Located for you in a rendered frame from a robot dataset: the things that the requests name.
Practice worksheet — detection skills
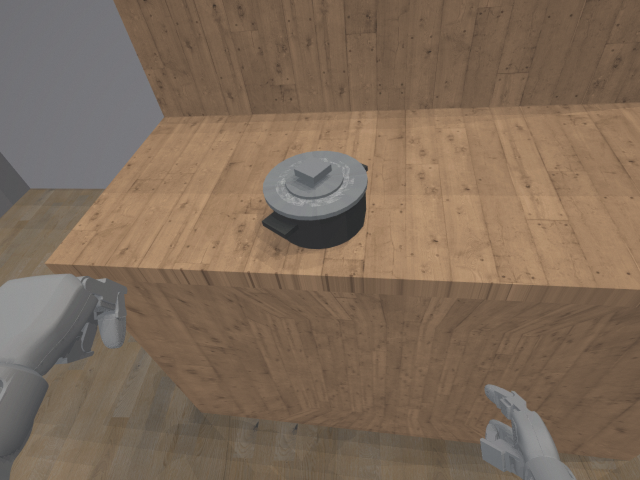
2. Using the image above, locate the right robot forearm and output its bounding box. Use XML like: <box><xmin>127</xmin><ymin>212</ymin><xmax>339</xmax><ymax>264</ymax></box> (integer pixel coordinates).
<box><xmin>523</xmin><ymin>457</ymin><xmax>576</xmax><ymax>480</ymax></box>

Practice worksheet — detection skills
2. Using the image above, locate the left robot hand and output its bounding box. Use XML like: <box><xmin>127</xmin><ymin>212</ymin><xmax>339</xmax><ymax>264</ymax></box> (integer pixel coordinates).
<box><xmin>0</xmin><ymin>274</ymin><xmax>127</xmax><ymax>376</ymax></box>

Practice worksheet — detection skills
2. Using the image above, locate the pot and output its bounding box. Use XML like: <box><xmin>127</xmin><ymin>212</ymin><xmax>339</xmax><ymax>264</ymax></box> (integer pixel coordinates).
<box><xmin>262</xmin><ymin>163</ymin><xmax>368</xmax><ymax>249</ymax></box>

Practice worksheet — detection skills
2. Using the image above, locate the table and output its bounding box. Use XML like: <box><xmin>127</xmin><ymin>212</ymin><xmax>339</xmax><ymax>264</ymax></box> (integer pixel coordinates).
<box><xmin>45</xmin><ymin>0</ymin><xmax>640</xmax><ymax>461</ymax></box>

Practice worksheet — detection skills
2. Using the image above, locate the right robot hand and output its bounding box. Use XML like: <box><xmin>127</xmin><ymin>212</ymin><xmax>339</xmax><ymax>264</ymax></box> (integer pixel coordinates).
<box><xmin>480</xmin><ymin>384</ymin><xmax>560</xmax><ymax>479</ymax></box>

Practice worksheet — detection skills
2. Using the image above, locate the left robot forearm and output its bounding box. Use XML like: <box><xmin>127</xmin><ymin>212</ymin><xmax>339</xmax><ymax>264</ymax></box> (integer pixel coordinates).
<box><xmin>0</xmin><ymin>362</ymin><xmax>49</xmax><ymax>480</ymax></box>

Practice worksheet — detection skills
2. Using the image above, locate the lid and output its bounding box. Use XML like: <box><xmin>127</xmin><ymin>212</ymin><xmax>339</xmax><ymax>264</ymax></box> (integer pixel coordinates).
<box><xmin>263</xmin><ymin>151</ymin><xmax>368</xmax><ymax>221</ymax></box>

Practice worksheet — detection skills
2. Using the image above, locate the knob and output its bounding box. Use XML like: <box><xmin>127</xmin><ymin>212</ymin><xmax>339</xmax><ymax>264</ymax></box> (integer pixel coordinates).
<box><xmin>294</xmin><ymin>156</ymin><xmax>332</xmax><ymax>185</ymax></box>

